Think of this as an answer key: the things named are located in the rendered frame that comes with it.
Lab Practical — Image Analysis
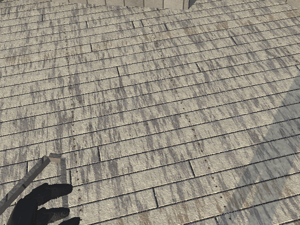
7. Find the left robot hand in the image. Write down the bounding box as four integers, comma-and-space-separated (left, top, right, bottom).
4, 183, 81, 225

